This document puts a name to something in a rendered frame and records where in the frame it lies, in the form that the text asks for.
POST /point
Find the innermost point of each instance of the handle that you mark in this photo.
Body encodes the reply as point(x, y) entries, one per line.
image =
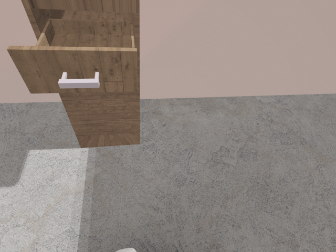
point(78, 83)

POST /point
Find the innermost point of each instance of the cabinet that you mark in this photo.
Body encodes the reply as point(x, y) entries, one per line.
point(98, 118)

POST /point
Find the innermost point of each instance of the drawer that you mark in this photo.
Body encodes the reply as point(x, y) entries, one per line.
point(81, 48)

